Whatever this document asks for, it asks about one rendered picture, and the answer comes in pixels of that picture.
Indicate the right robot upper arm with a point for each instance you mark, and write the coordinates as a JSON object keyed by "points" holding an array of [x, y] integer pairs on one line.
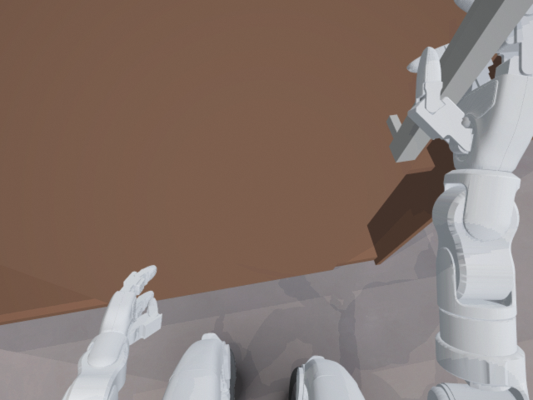
{"points": [[457, 391]]}

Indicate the wardrobe door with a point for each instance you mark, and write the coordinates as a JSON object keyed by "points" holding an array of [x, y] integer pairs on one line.
{"points": [[20, 292], [226, 142]]}

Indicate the left robot forearm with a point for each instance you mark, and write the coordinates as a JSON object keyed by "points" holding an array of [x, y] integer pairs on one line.
{"points": [[101, 370]]}

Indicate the left robot shin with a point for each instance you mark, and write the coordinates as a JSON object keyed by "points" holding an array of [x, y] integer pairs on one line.
{"points": [[224, 386]]}

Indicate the right robot forearm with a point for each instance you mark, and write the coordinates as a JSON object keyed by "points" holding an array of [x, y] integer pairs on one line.
{"points": [[476, 219]]}

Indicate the right robot hand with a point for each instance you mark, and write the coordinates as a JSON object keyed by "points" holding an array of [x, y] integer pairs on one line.
{"points": [[500, 110]]}

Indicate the robot left thigh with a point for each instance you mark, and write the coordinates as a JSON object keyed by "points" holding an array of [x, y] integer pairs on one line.
{"points": [[199, 373]]}

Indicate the left robot hand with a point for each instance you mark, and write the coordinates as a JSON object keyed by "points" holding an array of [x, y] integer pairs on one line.
{"points": [[124, 311]]}

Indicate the handle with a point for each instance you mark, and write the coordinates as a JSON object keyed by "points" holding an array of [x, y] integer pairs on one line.
{"points": [[485, 27]]}

